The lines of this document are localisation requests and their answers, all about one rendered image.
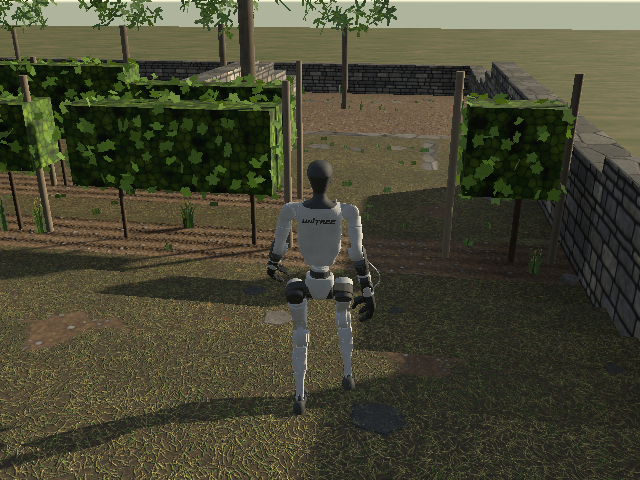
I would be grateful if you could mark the robot left shin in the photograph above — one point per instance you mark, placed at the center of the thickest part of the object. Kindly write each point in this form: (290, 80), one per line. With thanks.
(299, 362)

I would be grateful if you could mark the robot right forearm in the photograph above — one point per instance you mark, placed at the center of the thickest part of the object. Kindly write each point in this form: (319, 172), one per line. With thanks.
(363, 274)

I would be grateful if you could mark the robot left forearm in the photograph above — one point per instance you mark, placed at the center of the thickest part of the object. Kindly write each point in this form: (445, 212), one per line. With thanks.
(274, 259)

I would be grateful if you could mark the robot left hand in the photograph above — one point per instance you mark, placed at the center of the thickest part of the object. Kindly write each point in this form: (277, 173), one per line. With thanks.
(274, 276)

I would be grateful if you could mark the robot right upper arm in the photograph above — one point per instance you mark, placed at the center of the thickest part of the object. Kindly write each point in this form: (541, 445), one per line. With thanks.
(354, 226)

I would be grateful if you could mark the robot left upper arm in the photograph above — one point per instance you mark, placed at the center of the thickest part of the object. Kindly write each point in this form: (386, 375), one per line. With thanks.
(288, 213)

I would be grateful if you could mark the robot right hand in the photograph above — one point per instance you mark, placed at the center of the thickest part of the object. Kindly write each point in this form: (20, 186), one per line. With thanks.
(370, 306)

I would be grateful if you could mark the humanoid robot head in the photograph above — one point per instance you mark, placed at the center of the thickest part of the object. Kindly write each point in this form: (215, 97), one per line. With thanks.
(319, 173)

